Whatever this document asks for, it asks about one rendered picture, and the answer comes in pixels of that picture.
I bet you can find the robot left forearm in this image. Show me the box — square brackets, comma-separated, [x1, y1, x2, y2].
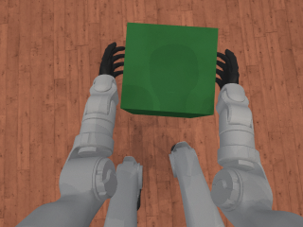
[59, 74, 119, 191]

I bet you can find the right robot upper arm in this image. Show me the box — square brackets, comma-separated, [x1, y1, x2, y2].
[210, 167, 303, 227]

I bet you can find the carton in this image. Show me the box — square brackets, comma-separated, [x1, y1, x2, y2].
[120, 22, 219, 118]

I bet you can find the robot left shin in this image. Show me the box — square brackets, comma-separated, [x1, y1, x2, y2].
[116, 156, 140, 200]

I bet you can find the right robot hand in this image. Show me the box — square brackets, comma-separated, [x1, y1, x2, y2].
[215, 49, 240, 90]

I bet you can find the left robot upper arm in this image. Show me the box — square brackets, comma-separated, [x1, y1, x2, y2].
[15, 156, 118, 227]

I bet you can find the robot left foot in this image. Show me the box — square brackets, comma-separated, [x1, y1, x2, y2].
[136, 184, 143, 211]

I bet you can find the left robot hand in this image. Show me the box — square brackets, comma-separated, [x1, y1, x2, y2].
[98, 42, 125, 78]

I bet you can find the robot right forearm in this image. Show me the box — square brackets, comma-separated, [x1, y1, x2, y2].
[216, 83, 269, 183]

